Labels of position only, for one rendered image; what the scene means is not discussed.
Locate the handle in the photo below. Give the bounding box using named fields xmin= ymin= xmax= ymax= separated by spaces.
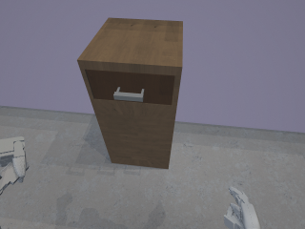
xmin=113 ymin=87 xmax=145 ymax=102

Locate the cabinet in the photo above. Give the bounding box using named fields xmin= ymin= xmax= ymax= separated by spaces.
xmin=77 ymin=17 xmax=183 ymax=169

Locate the robot right hand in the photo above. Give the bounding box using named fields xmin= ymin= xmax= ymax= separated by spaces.
xmin=224 ymin=186 xmax=262 ymax=229

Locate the robot left hand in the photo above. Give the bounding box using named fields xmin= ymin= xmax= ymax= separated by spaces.
xmin=0 ymin=136 xmax=30 ymax=196

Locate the drawer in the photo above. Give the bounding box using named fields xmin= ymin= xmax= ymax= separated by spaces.
xmin=86 ymin=70 xmax=175 ymax=105

